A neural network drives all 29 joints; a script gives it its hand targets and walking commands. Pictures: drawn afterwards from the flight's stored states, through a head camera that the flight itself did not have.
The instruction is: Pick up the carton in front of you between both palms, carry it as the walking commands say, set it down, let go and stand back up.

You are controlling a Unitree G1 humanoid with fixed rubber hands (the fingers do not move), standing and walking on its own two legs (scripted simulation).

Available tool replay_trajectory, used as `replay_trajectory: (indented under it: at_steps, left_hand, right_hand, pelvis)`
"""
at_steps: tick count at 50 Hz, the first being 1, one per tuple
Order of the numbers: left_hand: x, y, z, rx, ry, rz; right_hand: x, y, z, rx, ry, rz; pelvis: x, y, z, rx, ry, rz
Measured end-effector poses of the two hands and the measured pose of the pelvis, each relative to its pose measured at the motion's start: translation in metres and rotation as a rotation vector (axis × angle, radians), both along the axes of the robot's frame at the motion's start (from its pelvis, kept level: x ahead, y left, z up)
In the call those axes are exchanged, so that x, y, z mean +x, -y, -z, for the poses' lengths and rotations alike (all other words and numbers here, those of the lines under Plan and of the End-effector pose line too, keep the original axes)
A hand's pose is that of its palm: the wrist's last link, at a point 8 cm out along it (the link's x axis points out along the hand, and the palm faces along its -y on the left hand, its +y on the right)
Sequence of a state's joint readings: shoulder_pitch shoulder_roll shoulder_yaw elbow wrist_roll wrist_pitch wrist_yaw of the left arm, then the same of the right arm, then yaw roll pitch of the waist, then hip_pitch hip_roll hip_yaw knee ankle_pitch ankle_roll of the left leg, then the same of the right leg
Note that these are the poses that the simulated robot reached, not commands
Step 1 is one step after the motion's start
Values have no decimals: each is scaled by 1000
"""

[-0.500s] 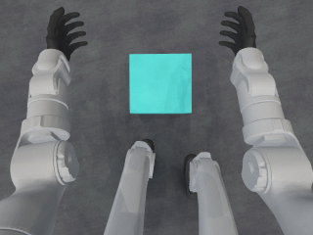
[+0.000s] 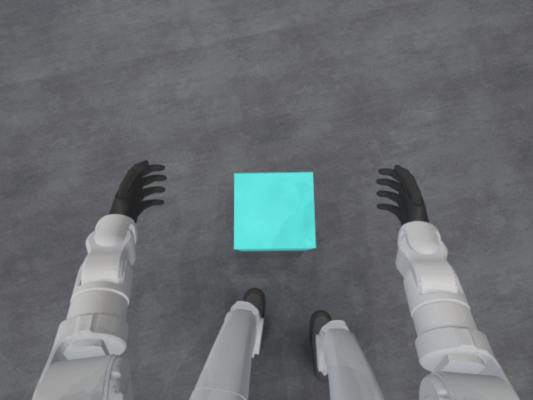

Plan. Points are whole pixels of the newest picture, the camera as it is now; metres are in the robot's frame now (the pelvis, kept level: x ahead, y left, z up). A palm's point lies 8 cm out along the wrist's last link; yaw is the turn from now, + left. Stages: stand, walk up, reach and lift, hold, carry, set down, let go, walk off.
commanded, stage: let go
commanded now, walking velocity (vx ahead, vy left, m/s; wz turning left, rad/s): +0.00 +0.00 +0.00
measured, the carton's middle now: (273, 216) +0.42 +0.05 -0.58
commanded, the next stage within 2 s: stand in 0.96 s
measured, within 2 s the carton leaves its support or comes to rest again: neither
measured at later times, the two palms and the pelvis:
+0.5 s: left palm (123, 324) +0.21 +0.20 +0.00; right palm out of the picture +0.24 -0.26 -0.01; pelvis +0.05 -0.03 +0.07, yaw +1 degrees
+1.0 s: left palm (112, 326) +0.21 +0.21 +0.00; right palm out of the picture +0.22 -0.27 -0.01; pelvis +0.06 -0.04 +0.07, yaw +2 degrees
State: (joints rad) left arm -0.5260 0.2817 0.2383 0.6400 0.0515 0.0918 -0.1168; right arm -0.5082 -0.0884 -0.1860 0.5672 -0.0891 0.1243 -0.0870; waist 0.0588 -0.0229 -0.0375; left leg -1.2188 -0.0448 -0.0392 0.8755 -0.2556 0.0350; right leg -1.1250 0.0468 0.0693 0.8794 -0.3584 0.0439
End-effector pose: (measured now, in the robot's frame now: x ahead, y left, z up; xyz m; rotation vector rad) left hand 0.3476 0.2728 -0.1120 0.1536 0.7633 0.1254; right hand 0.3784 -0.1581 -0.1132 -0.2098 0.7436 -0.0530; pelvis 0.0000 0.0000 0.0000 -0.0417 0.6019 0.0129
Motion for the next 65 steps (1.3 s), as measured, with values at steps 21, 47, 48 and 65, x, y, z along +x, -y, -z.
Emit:
replay_trajectory:
  at_steps: [21,47,48,65]
  left_hand:
    - [-124,57,-100,-9,-25,8]
    - [-139,71,-116,22,-58,18]
    - [-139,68,-116,30,-60,11]
    - [-157,7,-87,157,-158,-5]
  right_hand:
    - [-124,83,-94,17,-27,-1]
    - [-156,108,-116,15,-44,17]
    - [-157,106,-114,14,-45,19]
    - [-177,151,-105,-205,-169,91]
  pelvis:
    - [47,24,-64,51,417,-3]
    - [56,39,-69,68,671,-14]
    - [56,38,-68,68,670,-16]
    - [65,20,-66,43,598,8]
